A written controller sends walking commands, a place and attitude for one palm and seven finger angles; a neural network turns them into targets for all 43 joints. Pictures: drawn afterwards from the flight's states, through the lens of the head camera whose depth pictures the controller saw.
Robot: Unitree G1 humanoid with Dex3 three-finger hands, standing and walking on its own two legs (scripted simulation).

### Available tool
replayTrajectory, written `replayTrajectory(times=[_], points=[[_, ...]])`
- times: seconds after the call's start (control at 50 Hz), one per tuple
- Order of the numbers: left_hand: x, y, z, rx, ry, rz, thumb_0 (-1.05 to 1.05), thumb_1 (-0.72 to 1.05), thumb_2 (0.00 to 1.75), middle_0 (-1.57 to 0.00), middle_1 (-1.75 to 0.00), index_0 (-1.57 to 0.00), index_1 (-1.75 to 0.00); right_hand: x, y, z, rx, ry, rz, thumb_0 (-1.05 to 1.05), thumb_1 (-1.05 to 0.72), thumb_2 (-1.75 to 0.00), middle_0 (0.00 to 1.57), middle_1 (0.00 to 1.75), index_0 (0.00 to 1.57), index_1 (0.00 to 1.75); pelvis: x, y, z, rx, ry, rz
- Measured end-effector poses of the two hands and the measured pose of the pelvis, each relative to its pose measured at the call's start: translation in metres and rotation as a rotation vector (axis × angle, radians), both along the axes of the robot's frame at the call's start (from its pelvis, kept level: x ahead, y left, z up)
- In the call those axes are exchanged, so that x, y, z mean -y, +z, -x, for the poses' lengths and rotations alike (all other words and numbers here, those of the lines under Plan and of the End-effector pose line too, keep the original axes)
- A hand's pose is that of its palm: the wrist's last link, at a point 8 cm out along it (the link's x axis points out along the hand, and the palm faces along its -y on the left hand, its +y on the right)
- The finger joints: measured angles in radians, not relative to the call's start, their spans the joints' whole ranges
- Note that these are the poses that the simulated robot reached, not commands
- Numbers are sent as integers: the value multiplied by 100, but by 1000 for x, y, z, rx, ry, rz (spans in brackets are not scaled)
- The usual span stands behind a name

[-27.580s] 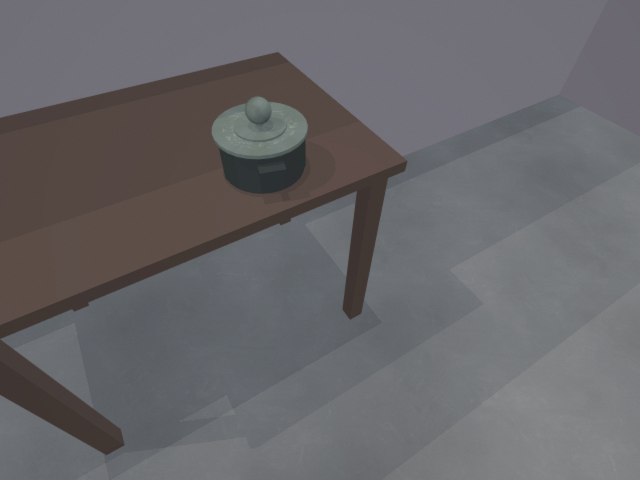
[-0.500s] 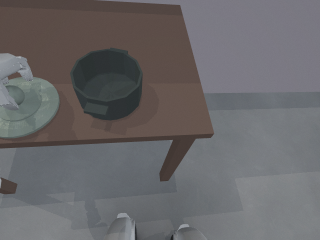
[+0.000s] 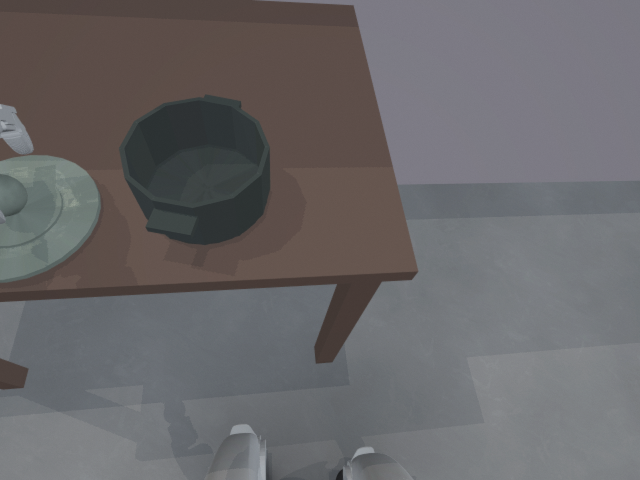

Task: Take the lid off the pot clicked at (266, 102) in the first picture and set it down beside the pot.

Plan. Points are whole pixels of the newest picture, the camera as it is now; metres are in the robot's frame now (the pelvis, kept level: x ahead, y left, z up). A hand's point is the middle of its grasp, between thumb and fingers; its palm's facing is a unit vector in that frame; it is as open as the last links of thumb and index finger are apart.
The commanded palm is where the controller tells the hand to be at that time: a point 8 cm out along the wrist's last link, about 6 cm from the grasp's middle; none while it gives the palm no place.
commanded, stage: raise the empty hand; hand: left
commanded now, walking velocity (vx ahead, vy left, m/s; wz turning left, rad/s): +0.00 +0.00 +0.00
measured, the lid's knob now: (0, 195) +0.46 +0.38 +0.03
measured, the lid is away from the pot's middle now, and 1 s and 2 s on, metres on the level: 0.24 0.24 0.24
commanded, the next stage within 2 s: draw the hand back to the body in 1.12 s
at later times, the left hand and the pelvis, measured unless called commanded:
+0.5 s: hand out of the picture +0.45 +0.38 +0.12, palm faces -0.42 -0.14 -0.90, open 11.0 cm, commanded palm +0.49 +0.38 +0.19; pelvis +0.01 +0.01 +0.01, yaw +1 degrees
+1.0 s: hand out of the picture +0.45 +0.38 +0.18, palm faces -0.37 -0.13 -0.92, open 11.0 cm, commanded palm +0.49 +0.38 +0.25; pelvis +0.01 +0.02 +0.02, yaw +1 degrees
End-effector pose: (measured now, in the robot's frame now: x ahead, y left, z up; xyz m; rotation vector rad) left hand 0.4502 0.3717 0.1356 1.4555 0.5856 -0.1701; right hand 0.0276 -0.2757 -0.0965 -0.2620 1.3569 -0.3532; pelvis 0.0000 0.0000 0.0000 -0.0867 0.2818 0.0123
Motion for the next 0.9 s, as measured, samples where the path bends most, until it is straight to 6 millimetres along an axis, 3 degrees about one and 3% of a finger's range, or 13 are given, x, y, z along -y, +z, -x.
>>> replayTrajectory(times=[0.3,0.9], points=[[-8,27,3,14,14,2,0,5,53,-33,-93,-32,-93,-4,4,-25,46,32,-2,0,-90,-90,20,30,20,30,-4,5,-5,26,9,-1],[-10,88,-3,77,22,-12,0,5,53,-33,-93,-32,-93,-21,17,-18,53,27,-28,0,-90,-90,21,30,20,30,-19,20,-7,80,15,-9]])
